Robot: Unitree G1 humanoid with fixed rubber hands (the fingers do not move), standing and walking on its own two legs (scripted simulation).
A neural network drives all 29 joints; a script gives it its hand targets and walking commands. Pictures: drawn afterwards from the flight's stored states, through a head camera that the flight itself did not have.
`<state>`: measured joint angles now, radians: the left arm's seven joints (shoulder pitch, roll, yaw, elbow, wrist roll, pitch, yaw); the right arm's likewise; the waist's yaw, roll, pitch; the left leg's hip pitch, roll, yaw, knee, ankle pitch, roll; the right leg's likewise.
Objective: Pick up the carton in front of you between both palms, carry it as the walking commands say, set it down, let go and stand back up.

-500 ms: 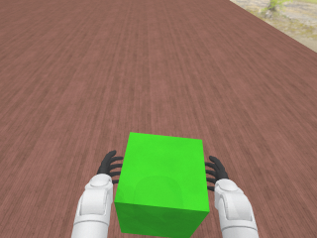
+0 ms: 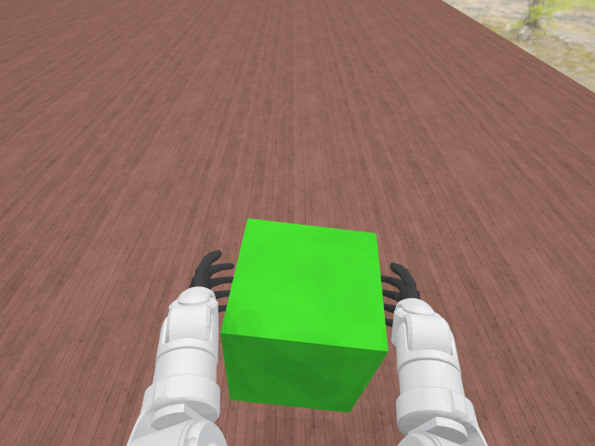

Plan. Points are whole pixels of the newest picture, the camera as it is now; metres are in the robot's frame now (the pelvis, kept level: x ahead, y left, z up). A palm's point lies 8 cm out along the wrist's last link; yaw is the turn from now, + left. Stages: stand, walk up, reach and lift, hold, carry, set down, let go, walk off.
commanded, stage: set down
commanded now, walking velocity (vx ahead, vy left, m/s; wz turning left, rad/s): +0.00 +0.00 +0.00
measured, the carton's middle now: (300, 319) +0.37 +0.01 -0.04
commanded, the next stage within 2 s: none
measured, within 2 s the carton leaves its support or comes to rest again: rests again in 1.90 s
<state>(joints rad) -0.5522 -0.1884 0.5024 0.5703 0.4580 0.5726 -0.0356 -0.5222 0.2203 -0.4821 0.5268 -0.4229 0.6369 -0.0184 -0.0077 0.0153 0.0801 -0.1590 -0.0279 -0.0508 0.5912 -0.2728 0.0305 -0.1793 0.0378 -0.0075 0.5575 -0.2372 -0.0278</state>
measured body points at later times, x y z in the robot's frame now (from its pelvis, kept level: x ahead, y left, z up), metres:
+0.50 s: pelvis +0.00 +0.02 -0.09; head +0.22 +0.02 +0.30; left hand +0.43 +0.13 -0.17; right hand +0.39 -0.16 -0.17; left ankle +0.05 +0.11 -0.73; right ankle +0.07 -0.10 -0.73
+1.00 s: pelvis -0.03 +0.02 -0.21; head +0.25 +0.02 +0.14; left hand +0.49 +0.12 -0.30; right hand +0.43 -0.17 -0.31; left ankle +0.05 +0.11 -0.73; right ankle +0.07 -0.10 -0.73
